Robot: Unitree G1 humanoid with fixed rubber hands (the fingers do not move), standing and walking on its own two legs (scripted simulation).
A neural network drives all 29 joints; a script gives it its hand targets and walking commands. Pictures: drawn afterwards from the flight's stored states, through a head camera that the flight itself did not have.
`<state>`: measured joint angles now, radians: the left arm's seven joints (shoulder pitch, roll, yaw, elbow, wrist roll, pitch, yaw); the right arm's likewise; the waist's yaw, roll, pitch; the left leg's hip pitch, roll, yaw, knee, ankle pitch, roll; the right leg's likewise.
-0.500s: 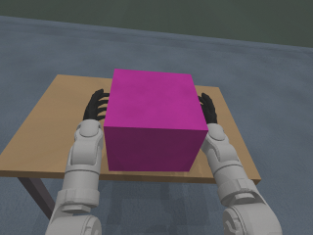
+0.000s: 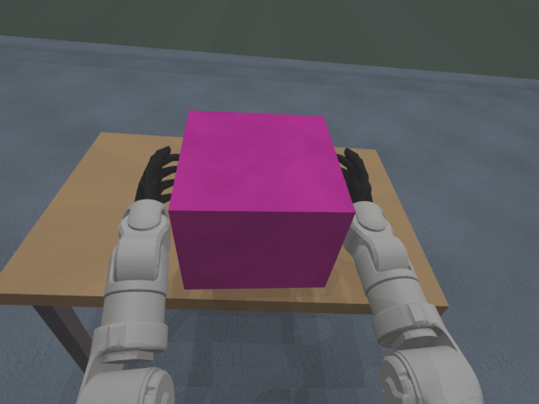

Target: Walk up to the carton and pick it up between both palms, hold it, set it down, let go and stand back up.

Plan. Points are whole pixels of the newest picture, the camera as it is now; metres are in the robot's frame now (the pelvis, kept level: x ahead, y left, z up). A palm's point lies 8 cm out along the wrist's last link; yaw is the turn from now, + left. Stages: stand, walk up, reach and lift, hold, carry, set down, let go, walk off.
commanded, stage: reach and lift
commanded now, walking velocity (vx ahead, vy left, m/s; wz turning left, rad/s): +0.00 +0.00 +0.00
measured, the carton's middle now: (256, 199) +0.38 -0.01 +0.14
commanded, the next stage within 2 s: hold in 0.30 s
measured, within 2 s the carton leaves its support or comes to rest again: neither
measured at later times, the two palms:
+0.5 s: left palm (144, 192) +0.37 +0.15 +0.17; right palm (354, 193) +0.36 -0.15 +0.17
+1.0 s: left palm (135, 189) +0.36 +0.15 +0.19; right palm (353, 194) +0.35 -0.15 +0.17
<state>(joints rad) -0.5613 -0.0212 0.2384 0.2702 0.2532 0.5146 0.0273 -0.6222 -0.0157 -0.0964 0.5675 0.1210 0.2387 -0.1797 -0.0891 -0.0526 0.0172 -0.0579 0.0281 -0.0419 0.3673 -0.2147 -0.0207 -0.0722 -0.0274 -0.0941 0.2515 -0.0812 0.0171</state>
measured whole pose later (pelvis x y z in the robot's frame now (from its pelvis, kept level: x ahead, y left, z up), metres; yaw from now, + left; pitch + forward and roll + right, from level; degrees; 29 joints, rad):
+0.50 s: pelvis +0.01 +0.00 +0.00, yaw -1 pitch -7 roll -2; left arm -0.53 -0.02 0.21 0.11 0.26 0.63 0.03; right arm -0.61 -0.06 -0.02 0.49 0.22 0.27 -0.21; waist -0.08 -0.05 0.03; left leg -0.02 0.04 -0.03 0.38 -0.24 -0.02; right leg -0.03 -0.02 -0.09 0.25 -0.09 0.02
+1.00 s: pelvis +0.00 +0.00 +0.00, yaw +0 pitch -10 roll -1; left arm -0.60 -0.04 0.28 0.12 0.33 0.69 -0.04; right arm -0.65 -0.01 -0.08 0.52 0.14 0.31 -0.19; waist -0.07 -0.04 0.06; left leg 0.02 0.03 -0.04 0.36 -0.22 -0.02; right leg 0.00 -0.03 -0.09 0.26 -0.09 0.01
